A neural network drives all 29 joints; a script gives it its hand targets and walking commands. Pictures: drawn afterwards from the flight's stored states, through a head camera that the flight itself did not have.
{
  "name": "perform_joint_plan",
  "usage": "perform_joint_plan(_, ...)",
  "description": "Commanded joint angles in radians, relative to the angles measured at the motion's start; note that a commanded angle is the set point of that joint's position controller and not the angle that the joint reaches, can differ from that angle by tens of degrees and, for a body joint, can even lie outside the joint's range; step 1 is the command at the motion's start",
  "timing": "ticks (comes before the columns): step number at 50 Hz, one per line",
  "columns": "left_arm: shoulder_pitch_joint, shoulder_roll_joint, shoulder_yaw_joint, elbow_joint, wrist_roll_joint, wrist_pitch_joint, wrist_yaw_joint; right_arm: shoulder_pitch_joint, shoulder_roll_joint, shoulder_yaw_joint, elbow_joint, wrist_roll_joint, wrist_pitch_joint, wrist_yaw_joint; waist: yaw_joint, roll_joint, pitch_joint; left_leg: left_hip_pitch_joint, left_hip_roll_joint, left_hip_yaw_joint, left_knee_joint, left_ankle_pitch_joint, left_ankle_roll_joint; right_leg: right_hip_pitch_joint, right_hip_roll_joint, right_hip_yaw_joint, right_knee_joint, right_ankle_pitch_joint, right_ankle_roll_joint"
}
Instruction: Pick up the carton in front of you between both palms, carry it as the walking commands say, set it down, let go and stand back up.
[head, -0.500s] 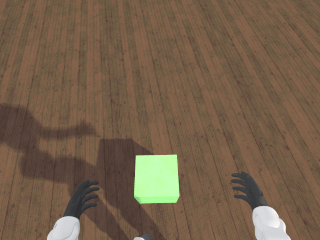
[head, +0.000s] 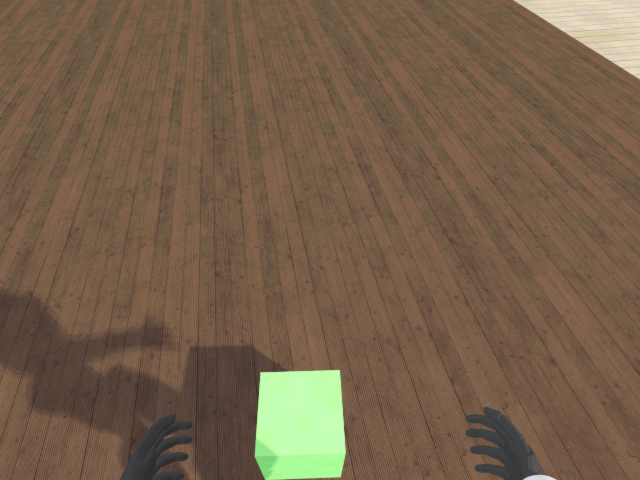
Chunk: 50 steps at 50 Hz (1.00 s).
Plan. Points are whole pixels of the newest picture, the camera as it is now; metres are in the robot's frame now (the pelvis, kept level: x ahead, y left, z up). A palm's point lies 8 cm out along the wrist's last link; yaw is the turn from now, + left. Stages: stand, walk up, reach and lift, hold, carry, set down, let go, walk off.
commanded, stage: let go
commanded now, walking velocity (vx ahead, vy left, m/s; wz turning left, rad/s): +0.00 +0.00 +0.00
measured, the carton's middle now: (301, 426) +0.40 +0.06 -0.65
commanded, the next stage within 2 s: stand in 0.10 s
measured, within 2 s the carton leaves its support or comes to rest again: neither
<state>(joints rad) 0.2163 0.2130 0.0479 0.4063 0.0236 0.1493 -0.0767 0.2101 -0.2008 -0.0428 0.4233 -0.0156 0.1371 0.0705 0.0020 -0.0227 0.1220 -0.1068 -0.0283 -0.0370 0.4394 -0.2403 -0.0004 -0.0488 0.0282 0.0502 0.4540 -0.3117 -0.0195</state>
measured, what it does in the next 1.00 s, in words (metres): stands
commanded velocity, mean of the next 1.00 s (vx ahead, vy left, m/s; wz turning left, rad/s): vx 0.00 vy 0.00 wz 0.00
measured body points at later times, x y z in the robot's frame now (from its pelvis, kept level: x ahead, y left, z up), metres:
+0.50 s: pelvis +0.02 +0.02 +0.00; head +0.02 +0.03 +0.45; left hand +0.15 +0.31 -0.11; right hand +0.16 -0.28 -0.09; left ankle +0.00 +0.12 -0.74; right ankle -0.03 -0.11 -0.74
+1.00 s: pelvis +0.01 +0.02 +0.00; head +0.01 +0.03 +0.45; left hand +0.12 +0.32 -0.11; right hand +0.13 -0.28 -0.10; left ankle +0.00 +0.12 -0.74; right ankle -0.03 -0.11 -0.74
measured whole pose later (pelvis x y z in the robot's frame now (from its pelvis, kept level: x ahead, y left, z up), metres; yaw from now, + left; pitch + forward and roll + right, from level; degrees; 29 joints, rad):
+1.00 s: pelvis +0.01 +0.02 +0.00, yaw +0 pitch -2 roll +0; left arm 0.18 0.37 0.01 0.87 0.03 0.00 0.02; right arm 0.14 -0.35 -0.02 0.92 -0.03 -0.01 -0.02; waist 0.00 -0.02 0.01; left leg -0.16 -0.04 -0.02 0.43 -0.24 0.03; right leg -0.08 0.01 0.06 0.40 -0.29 0.01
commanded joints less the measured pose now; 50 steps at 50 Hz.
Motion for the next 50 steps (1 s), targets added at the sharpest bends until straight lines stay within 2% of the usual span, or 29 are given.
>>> perform_joint_plan(1,-0.028,0.097,0.031,-0.097,-0.001,-0.014,0.003,-0.037,-0.093,-0.032,-0.095,-0.003,-0.012,-0.002,0.002,0.009,-0.070,0.154,-0.020,0.024,-0.024,0.213,-0.014,-0.147,-0.007,-0.020,-0.105,0.226,0.032)
perform_joint_plan(2,-0.030,0.097,0.030,-0.098,-0.002,-0.015,0.003,-0.037,-0.094,-0.032,-0.095,-0.003,-0.012,-0.002,0.001,0.009,-0.075,0.154,-0.018,0.022,-0.025,0.221,-0.013,-0.140,-0.004,-0.021,-0.102,0.235,0.033)
perform_joint_plan(3,-0.051,0.129,0.033,-0.149,0.017,0.041,0.030,0.030,-0.095,-0.044,-0.036,0.015,-0.040,-0.023,-0.009,0.048,-0.127,0.123,-0.045,0.029,0.007,0.207,-0.022,-0.089,-0.005,-0.019,-0.063,0.307,0.027)
perform_joint_plan(4,-0.036,0.118,0.021,-0.130,0.010,0.052,0.042,0.013,-0.095,-0.029,-0.051,0.012,-0.047,-0.031,-0.008,0.016,-0.118,0.106,-0.040,0.026,0.011,0.201,-0.018,-0.098,-0.003,-0.020,-0.054,0.323,0.033)
perform_joint_plan(5,-0.034,0.111,0.014,-0.133,0.007,0.057,0.049,0.001,-0.097,-0.022,-0.058,0.015,-0.049,-0.034,-0.002,0.013,-0.116,0.088,-0.040,0.025,0.014,0.199,-0.017,-0.097,-0.002,-0.021,-0.050,0.319,0.034)
perform_joint_plan(6,-0.052,0.223,0.045,0.012,-0.001,-0.015,0.089,-0.060,-0.209,-0.042,0.079,-0.028,-0.077,-0.069,0.028,-0.073,-0.096,-0.054,0.056,-0.010,0.024,0.173,-0.022,-0.189,-0.050,0.000,-0.043,0.182,0.049)
perform_joint_plan(7,-0.033,0.222,0.042,0.025,0.009,-0.048,0.101,-0.033,-0.219,-0.049,0.086,-0.033,-0.091,-0.081,0.010,-0.056,-0.110,-0.059,0.057,-0.022,0.024,0.134,-0.016,-0.177,-0.058,0.024,-0.049,0.120,0.047)
perform_joint_plan(8,-0.037,0.206,0.036,0.037,0.011,-0.069,0.099,-0.043,-0.214,-0.044,0.104,-0.037,-0.100,-0.084,0.006,-0.027,-0.111,-0.078,0.060,-0.029,0.012,0.088,-0.013,-0.189,-0.062,0.039,-0.054,0.053,0.041)
perform_joint_plan(10,-0.043,0.195,0.032,0.067,0.013,-0.095,0.095,-0.060,-0.209,-0.039,0.140,-0.035,-0.115,-0.087,0.007,0.012,-0.112,-0.099,0.069,-0.045,-0.001,0.053,-0.006,-0.188,-0.063,0.044,-0.047,0.044,0.031)
perform_joint_plan(14,-0.046,0.216,0.029,0.128,0.012,-0.120,0.089,-0.078,-0.224,-0.035,0.192,-0.027,-0.133,-0.083,0.008,0.022,-0.172,-0.074,0.083,-0.056,0.014,0.187,0.002,-0.140,-0.072,0.048,-0.028,0.187,0.031)
perform_joint_plan(18,-0.041,0.239,0.025,0.186,0.012,-0.133,0.097,-0.075,-0.247,-0.034,0.242,-0.028,-0.142,-0.089,0.002,0.038,-0.187,-0.047,0.093,-0.070,0.014,0.267,0.006,-0.130,-0.079,0.053,-0.025,0.248,0.029)
perform_joint_plan(33,-0.046,0.277,0.009,0.317,0.008,-0.152,0.105,-0.089,-0.294,-0.025,0.360,-0.018,-0.154,-0.098,0.000,0.026,-0.173,-0.007,0.107,-0.088,-0.010,0.344,0.018,-0.099,-0.098,0.061,-0.050,0.294,0.021)
perform_joint_plan(50,-0.067,0.304,-0.003,0.419,0.003,-0.160,0.102,-0.113,-0.317,-0.007,0.454,-0.011,-0.159,-0.095,0.001,0.020,-0.137,-0.009,0.115,-0.099,-0.074,0.244,0.025,-0.086,-0.115,0.082,-0.115,0.227,0.012)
